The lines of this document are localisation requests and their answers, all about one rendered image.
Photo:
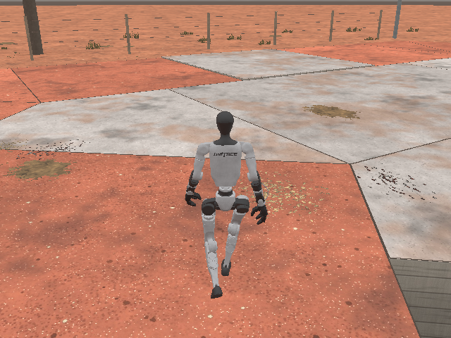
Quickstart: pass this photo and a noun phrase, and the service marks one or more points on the robot left forearm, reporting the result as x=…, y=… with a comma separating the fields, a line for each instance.
x=192, y=184

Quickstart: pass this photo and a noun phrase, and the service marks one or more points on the left robot upper arm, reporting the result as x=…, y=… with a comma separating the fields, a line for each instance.
x=202, y=150

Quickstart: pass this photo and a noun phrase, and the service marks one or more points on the right robot upper arm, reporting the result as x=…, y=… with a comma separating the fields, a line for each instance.
x=250, y=161

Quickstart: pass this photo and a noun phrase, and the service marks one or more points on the robot right shin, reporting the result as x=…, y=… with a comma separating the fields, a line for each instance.
x=230, y=246

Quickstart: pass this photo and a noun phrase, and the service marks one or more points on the robot right forearm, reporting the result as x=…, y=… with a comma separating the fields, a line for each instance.
x=258, y=192

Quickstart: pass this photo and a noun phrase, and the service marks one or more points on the robot torso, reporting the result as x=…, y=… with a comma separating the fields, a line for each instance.
x=225, y=164

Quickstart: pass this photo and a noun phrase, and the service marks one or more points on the robot left hand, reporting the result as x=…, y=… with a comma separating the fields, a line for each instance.
x=194, y=196

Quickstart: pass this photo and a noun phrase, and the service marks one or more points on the robot right hand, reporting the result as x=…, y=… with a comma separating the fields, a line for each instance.
x=262, y=215

